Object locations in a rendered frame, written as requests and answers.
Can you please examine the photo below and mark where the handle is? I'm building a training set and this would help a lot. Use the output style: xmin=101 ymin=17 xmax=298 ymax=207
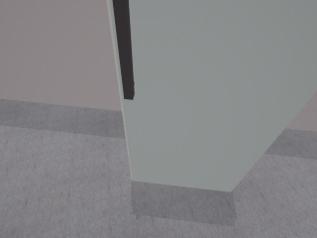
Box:
xmin=112 ymin=0 xmax=135 ymax=100

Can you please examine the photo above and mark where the fridge door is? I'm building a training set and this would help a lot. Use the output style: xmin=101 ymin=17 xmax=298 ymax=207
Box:
xmin=109 ymin=0 xmax=317 ymax=192

